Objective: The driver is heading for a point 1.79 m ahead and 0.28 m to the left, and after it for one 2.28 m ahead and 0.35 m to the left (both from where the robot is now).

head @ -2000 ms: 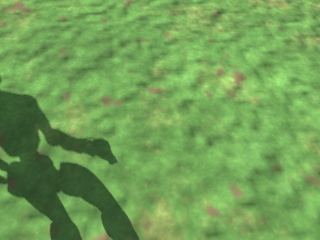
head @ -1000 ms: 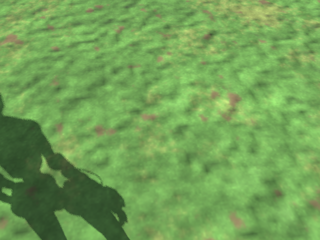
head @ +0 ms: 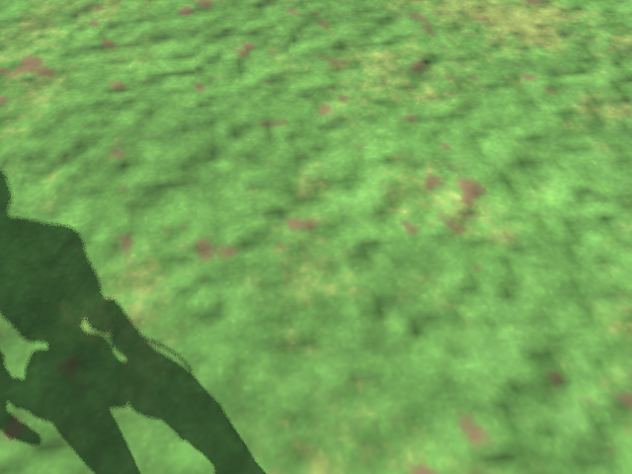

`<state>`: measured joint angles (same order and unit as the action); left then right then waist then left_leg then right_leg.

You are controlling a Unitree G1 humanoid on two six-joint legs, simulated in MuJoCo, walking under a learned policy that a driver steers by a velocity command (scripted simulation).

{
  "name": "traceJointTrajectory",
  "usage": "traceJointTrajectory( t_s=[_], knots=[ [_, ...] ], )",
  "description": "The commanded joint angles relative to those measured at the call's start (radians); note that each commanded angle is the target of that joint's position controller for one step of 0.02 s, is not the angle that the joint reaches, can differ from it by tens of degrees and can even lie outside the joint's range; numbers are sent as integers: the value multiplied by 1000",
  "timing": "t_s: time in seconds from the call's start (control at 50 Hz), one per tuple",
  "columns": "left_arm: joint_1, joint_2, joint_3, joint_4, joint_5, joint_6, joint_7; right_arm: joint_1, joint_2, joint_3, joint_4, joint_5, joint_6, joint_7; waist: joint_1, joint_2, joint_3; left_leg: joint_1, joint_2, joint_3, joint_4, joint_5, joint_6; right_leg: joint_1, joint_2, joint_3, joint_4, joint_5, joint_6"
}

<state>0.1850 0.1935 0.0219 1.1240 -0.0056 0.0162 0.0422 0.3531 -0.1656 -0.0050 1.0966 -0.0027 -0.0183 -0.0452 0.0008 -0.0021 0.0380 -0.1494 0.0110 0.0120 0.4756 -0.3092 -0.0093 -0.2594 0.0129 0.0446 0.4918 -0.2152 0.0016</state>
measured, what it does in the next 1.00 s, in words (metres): lifts its left foot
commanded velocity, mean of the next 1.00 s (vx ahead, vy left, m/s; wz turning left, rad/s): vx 0.10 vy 0.00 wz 0.00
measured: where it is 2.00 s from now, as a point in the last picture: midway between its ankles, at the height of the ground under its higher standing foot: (329, 422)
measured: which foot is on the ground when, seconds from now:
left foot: down 0.00-0.90, up 0.92-1.00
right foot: down 0.00-1.00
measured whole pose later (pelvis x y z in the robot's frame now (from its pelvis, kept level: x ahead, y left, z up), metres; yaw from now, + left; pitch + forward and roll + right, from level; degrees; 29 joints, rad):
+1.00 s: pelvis +0.09 -0.03 +0.00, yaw +0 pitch +1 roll +0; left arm 0.39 0.19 0.04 1.10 -0.02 -0.12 -0.01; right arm 0.37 -0.22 -0.05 1.01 0.04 -0.09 -0.01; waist 0.03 0.03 -0.02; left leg -0.42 0.03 -0.02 1.15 -0.35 0.07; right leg -0.15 0.03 -0.05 0.46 -0.32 -0.05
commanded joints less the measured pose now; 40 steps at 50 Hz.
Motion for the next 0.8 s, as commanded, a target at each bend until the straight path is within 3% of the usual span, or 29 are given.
traceJointTrajectory(
  t_s=[0.02, 0.62, 0.64, 0.66, 0.7, 0.72, 0.76, 0.78, 0.8],
  knots=[
    [29, 95, 13, -21, 0, -6, 3, 97, -83, -14, -6, 0, -3, -2, 0, 8, 22, -105, 12, -11, -103, 91, 13, 65, -22, 16, -68, 124, -33],
    [77, 76, 12, -20, -2, -9, 7, 131, -62, -18, -7, 3, -6, -2, -1, 8, 32, -111, 9, -13, -101, 96, 19, 61, -24, 11, -59, 130, -27],
    [95, 63, 9, -10, -1, -9, 7, 151, -51, -16, 4, 3, -4, -3, -1, 11, 8, -102, 1, -5, -109, -1, 23, 72, -11, -3, -59, 30, -28],
    [99, 67, 11, -8, -5, -7, 8, 157, -63, -21, 6, 9, -2, -5, -2, 22, 24, -116, -5, -8, -112, -143, 37, 49, 13, -25, -38, -125, -32],
    [89, 80, 19, -20, -11, -17, 8, 146, -106, -36, -15, 19, -1, -13, -12, 59, 95, -161, 39, -84, -144, -432, 95, -70, 37, -50, 23, -394, -50],
    [62, 69, 17, -37, -12, -32, 3, 168, -123, -42, -19, 25, -8, -13, -28, 85, 127, -156, 94, -163, -184, -504, 131, -134, 32, -53, 69, -392, -55],
    [18, 30, 9, -67, -18, -69, -15, 191, -191, -68, -22, 34, -28, -8, -43, 194, 160, -102, 275, -400, -302, -548, 226, -235, 13, -96, 267, -211, -51],
    [0, 36, 10, -79, -20, -84, -24, 176, -192, -72, -32, 31, -35, -5, -41, 180, 181, -118, 323, -454, -328, -512, 253, -261, -24, -74, 322, -206, -64],
    [3, 34, 10, -88, -27, -96, -31, 148, -185, -70, -46, 27, -41, 0, -23, 173, 195, -123, 327, -448, -322, -457, 250, -263, -42, -64, 305, -246, -79]
  ],
)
